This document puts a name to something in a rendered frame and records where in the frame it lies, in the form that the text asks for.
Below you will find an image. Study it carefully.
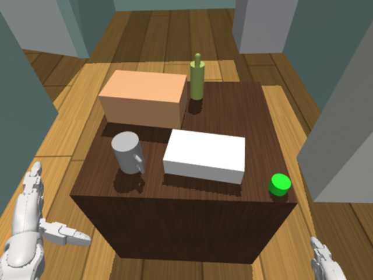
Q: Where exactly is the left robot arm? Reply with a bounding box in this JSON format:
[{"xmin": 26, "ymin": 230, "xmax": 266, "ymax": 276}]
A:
[{"xmin": 0, "ymin": 232, "xmax": 45, "ymax": 280}]

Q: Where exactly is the left robot hand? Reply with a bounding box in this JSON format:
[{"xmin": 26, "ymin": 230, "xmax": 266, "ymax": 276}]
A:
[{"xmin": 12, "ymin": 162, "xmax": 92, "ymax": 246}]

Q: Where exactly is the right robot hand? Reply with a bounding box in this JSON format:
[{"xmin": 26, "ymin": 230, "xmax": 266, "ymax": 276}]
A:
[{"xmin": 310, "ymin": 237, "xmax": 347, "ymax": 280}]

